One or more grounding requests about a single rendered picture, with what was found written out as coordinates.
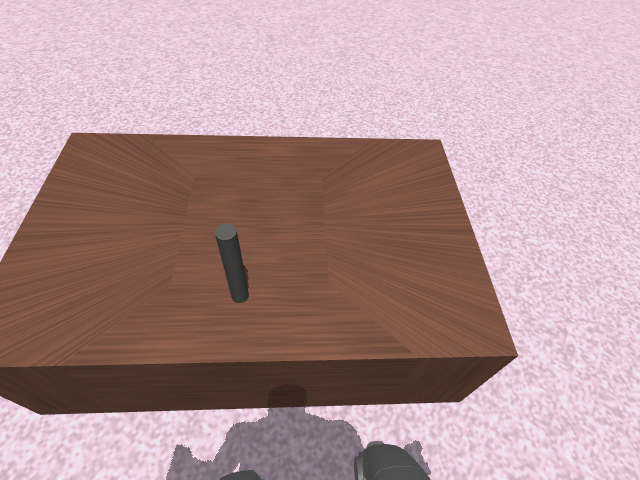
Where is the can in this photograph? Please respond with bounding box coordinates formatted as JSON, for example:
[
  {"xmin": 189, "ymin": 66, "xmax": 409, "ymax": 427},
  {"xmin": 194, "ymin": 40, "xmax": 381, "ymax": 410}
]
[{"xmin": 215, "ymin": 223, "xmax": 249, "ymax": 303}]

